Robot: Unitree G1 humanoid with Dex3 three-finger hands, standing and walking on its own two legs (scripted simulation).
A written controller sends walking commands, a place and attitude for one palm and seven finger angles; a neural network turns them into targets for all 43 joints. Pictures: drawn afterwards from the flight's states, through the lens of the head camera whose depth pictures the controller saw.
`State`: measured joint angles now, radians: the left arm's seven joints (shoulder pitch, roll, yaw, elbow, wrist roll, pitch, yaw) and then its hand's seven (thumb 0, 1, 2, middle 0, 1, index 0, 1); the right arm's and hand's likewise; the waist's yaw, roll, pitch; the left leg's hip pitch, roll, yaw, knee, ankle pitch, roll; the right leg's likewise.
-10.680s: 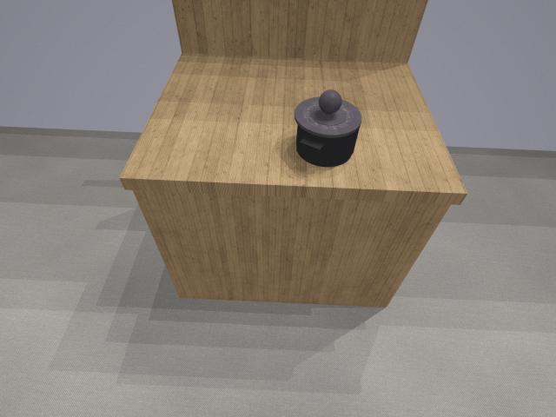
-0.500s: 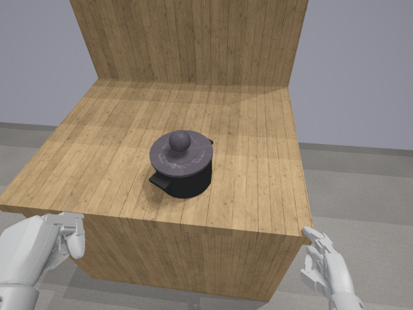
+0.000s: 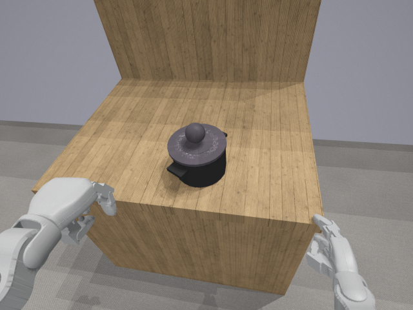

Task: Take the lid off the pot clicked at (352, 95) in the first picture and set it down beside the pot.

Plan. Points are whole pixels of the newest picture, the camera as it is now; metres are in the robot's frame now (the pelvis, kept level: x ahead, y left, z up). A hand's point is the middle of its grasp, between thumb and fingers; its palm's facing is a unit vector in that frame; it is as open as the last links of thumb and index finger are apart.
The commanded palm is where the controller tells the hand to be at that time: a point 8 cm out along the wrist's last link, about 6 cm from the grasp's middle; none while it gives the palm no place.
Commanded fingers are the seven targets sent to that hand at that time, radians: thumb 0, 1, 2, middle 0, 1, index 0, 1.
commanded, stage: reach forward and open the fingers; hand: left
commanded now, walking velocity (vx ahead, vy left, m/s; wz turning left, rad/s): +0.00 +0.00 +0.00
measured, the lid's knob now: (195, 132) +0.52 +0.10 +0.05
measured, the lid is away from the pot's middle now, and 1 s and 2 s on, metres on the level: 0.01 0.01 0.01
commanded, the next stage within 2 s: move the open hand above the knob in 0.46 s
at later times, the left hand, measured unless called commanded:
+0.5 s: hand (96, 178) +0.30 +0.25 +0.13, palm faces -0.16 -0.03 -0.99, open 10.3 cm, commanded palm +0.29 +0.24 +0.20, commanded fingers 0.00 -0.33 1.42 -0.81 -0.08 -0.81 -0.08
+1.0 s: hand (126, 157) +0.35 +0.21 +0.13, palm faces -0.23 -0.04 -0.97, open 10.4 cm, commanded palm +0.35 +0.20 +0.20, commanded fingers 0.00 -0.33 1.43 -0.81 -0.08 -0.81 -0.08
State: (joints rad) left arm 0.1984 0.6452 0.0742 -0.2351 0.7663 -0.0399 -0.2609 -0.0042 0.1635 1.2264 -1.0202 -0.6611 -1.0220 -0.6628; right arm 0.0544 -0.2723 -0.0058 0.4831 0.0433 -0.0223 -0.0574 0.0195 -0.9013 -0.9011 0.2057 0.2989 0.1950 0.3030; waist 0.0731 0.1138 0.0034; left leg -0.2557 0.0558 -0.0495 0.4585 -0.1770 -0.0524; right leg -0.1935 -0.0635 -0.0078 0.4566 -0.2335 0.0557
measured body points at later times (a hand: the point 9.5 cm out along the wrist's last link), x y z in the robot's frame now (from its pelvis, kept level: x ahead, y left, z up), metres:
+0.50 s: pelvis +0.01 +0.01 +0.00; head +0.01 -0.03 +0.45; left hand +0.30 +0.25 +0.18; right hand +0.26 -0.22 -0.04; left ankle +0.05 +0.16 -0.74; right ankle +0.01 -0.16 -0.74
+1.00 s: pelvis +0.01 +0.00 +0.00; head +0.02 -0.04 +0.45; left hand +0.36 +0.21 +0.18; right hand +0.26 -0.23 -0.04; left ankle +0.05 +0.16 -0.74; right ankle +0.01 -0.16 -0.74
